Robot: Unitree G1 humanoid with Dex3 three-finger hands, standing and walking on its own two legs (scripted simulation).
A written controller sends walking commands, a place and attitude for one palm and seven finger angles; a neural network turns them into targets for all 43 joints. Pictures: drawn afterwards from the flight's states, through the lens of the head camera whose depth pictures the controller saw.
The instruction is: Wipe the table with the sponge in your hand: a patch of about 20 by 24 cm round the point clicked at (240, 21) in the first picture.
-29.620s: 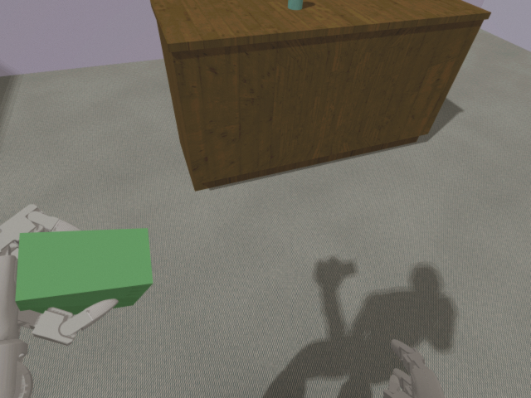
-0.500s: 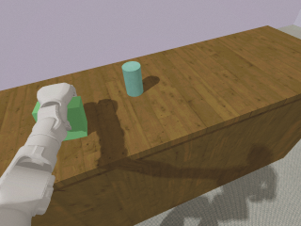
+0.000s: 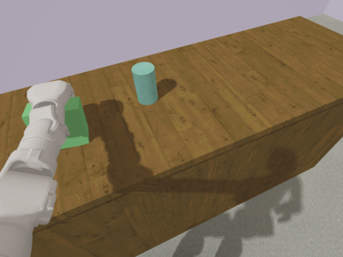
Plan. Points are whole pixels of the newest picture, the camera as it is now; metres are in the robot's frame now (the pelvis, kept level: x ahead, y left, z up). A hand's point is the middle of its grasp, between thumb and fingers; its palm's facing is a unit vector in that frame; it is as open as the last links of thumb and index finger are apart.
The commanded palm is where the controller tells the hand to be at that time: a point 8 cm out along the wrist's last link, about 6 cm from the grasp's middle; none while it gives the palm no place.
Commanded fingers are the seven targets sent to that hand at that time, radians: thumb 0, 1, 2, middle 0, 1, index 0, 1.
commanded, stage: wipe back along the third lane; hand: left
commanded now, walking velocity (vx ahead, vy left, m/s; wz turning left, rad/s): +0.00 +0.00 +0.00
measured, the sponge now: (62, 130) +0.42 +0.29 +0.07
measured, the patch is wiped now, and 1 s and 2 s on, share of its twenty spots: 0.85 0.85 0.95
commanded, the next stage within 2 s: slide back across to the middle lane in 1.78 s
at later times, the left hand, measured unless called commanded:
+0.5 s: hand (58, 115) +0.44 +0.28 +0.11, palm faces +0.02 +0.00 -1.00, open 9.9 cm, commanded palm +0.40 +0.27 +0.13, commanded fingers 0.00 0.10 1.30 -1.20 -1.60 -1.20 -1.60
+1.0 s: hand (57, 121) +0.41 +0.28 +0.11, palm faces +0.11 -0.04 -0.99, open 9.9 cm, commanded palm +0.35 +0.24 +0.13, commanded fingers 0.00 0.10 1.30 -1.20 -1.60 -1.20 -1.60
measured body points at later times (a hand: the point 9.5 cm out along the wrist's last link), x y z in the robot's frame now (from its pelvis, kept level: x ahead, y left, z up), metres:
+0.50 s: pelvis +0.02 +0.04 +0.01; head +0.01 +0.03 +0.46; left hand +0.43 +0.28 +0.17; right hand +0.14 -0.21 -0.12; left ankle +0.03 +0.14 -0.73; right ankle +0.00 -0.06 -0.73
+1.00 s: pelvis +0.05 +0.07 +0.01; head +0.03 +0.05 +0.46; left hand +0.40 +0.28 +0.17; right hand +0.28 -0.14 -0.07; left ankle +0.03 +0.14 -0.73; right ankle +0.01 -0.06 -0.73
